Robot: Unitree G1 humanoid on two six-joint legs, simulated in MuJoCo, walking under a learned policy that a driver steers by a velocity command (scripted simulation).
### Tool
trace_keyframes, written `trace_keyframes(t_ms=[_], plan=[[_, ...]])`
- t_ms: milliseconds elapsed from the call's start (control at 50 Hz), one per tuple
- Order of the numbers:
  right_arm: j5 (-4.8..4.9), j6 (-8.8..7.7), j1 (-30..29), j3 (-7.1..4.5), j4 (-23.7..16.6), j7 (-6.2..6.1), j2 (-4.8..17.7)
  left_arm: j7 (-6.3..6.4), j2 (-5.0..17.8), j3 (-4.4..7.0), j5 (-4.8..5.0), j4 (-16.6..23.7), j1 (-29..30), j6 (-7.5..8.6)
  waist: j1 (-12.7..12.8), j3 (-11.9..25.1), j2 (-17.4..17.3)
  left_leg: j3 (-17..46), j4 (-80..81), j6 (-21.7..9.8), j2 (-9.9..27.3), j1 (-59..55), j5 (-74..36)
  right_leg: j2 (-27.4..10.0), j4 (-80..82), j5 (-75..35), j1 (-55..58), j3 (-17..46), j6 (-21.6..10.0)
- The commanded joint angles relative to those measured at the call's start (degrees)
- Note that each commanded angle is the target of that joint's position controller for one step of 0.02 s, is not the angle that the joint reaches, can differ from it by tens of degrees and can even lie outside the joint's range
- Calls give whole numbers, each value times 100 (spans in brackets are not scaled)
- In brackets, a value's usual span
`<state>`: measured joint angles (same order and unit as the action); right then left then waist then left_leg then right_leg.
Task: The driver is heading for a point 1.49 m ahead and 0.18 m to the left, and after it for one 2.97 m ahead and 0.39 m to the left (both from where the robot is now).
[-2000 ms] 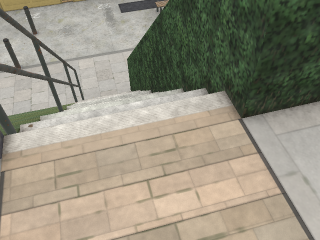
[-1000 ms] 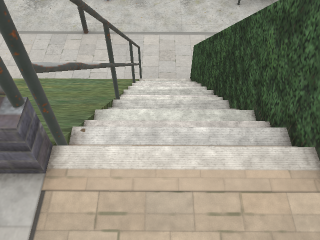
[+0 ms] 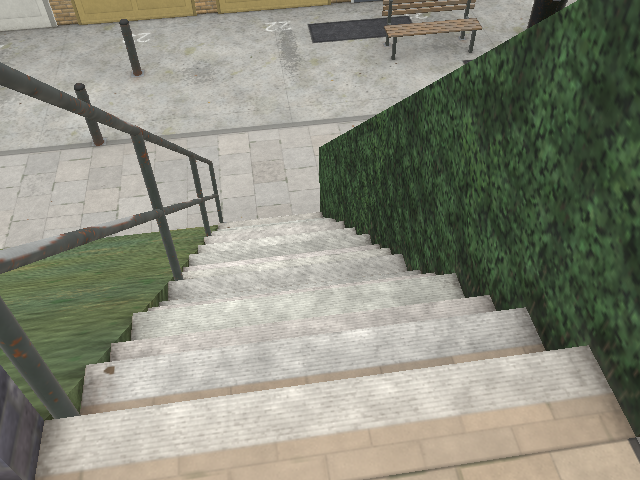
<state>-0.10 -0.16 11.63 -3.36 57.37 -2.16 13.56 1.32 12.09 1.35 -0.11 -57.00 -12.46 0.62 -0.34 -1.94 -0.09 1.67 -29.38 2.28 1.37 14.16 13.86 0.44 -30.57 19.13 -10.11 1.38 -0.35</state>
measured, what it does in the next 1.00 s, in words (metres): stands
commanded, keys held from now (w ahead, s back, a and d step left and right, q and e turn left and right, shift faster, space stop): no key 0.80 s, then w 0.20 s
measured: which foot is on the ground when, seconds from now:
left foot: down 0.00-1.00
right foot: down 0.00-1.00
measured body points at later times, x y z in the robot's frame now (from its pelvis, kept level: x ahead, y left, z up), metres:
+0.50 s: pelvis +0.00 +0.00 +0.00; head +0.01 +0.00 +0.45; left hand +0.01 +0.24 -0.15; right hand +0.02 -0.25 -0.15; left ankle +0.02 +0.15 -0.73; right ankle -0.03 -0.12 -0.73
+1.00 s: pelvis +0.03 +0.02 +0.00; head +0.02 +0.03 +0.45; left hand -0.02 +0.26 -0.16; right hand +0.03 -0.23 -0.15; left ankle +0.01 +0.12 -0.72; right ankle -0.03 -0.12 -0.73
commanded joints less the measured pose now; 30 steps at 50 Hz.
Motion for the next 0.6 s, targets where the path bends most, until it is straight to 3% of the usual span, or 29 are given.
trace_keyframes(t_ms=[20,600], plan=[[7,-33,80,-98,-82,-37,548,23,648,124,5,107,-164,44,15,104,33,14,227,-161,61,-515,-1228,-264,707,-1133,-476,233,-154],[27,16,423,26,616,-90,284,74,378,31,15,-394,-719,18,15,-165,13,-44,401,-149,18,-376,-826,-126,872,-780,-515,64,-95]])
